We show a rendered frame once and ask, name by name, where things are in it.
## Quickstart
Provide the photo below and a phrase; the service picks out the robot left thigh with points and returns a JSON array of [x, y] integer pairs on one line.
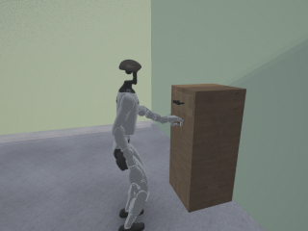
[[136, 153]]

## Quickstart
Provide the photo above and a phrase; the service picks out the robot thigh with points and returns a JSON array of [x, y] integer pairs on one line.
[[136, 153], [121, 163]]

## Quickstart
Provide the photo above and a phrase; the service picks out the drawer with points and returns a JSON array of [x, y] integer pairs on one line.
[[187, 99]]

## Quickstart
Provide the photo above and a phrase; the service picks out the robot left hand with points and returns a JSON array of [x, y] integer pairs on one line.
[[174, 118]]

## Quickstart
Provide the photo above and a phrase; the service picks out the left robot forearm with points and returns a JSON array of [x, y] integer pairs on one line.
[[156, 117]]

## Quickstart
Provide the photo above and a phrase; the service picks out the robot left upper arm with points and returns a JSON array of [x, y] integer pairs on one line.
[[142, 110]]

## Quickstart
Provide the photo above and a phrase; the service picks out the robot right upper arm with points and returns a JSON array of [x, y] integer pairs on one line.
[[127, 103]]

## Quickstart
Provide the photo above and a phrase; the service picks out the cabinet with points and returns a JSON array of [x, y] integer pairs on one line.
[[203, 153]]

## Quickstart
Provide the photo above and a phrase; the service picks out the robot right thigh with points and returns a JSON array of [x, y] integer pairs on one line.
[[121, 163]]

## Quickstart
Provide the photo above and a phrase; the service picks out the robot right hand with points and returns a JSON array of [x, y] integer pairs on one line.
[[136, 175]]

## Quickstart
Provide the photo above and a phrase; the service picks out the right robot forearm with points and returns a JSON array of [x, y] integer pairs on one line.
[[124, 146]]

